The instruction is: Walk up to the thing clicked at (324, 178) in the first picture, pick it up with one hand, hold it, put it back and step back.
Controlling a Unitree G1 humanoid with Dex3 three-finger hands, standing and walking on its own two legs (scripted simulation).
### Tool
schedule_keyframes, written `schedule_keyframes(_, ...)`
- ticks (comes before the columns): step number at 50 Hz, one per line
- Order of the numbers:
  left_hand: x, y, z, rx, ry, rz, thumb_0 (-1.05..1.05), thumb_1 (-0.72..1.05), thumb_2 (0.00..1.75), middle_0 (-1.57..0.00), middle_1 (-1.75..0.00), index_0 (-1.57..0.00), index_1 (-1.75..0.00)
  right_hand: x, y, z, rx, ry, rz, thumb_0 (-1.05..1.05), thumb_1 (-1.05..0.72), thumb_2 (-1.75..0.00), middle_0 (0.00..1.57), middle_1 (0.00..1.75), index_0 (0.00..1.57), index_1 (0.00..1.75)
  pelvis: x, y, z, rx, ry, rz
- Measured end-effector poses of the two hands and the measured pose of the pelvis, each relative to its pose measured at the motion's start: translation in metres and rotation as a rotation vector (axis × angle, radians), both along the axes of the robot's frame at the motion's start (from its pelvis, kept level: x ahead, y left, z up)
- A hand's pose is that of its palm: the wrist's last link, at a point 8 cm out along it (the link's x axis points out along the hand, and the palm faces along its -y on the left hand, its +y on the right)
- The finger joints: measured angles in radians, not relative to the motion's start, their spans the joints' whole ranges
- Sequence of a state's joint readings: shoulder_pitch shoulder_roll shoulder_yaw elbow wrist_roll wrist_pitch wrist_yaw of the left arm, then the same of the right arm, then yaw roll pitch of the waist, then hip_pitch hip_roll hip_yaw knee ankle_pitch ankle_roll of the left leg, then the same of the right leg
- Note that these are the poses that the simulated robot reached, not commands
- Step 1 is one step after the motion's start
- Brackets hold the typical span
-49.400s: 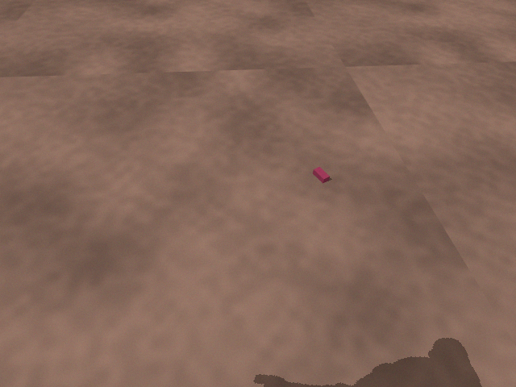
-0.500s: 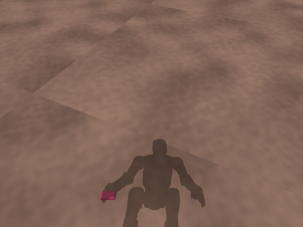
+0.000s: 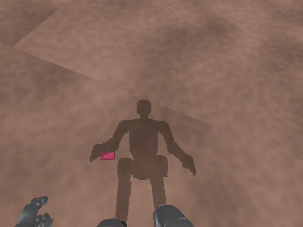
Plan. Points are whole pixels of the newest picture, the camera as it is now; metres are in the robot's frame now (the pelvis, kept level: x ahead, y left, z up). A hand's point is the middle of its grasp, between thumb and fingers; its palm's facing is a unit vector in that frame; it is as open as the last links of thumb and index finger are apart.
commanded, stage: step back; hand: left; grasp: from above
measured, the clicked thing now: (107, 155) +0.51 +0.20 -0.75
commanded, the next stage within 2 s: none
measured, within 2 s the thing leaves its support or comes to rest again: neither
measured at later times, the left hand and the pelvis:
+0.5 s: hand out of the picture +0.05 +0.27 -0.14, palm faces -0.02 -0.92 -0.40, open 7.4 cm; pelvis -0.09 +0.01 -0.01, yaw -1 degrees
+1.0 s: hand out of the picture -0.15 +0.27 -0.17, palm faces -0.10 -0.91 -0.39, open 7.4 cm; pelvis -0.25 +0.00 -0.02, yaw -6 degrees
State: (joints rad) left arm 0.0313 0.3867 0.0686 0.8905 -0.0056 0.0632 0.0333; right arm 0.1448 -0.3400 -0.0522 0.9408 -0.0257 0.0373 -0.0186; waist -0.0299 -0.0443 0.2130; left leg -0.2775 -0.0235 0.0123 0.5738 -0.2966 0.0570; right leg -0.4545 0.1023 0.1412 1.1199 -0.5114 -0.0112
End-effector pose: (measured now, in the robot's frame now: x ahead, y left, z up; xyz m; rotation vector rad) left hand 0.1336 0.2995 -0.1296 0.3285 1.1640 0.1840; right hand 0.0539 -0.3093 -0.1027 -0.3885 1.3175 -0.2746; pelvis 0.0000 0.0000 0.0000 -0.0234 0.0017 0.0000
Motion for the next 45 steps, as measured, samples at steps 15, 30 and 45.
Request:
schedule_keyframes(15,-0.066,-0.01,0.021,0.05,-0.015,-0.038,0.01,0.91,0.9,-0.21,-0.3,-0.21,-0.3,-0.008,0.0,-0.026,0.094,-0.163,-0.015,0.01,-0.9,-0.89,0.2,0.3,0.2,0.3,-0.046,-0.008,-0.009,0.034,-0.055,-0.052)
schedule_keyframes(30,-0.117,0.034,0.01,0.025,-0.12,-0.009,0.0,0.91,0.9,-0.21,-0.3,-0.21,-0.3,-0.09,0.021,-0.009,-0.002,-0.112,0.07,0.01,-0.9,-0.89,0.2,0.3,0.2,0.3,-0.122,0.026,-0.015,0.058,-0.063,-0.011)
schedule_keyframes(45,-0.247,0.032,0.001,0.024,0.071,-0.021,0.01,0.91,0.9,-0.2,-0.3,-0.2,-0.3,-0.157,0.015,0.016,-0.02,-0.234,0.056,0.01,-0.89,-0.89,0.21,0.3,0.2,0.3,-0.206,0.017,-0.006,0.007,-0.038,-0.086)
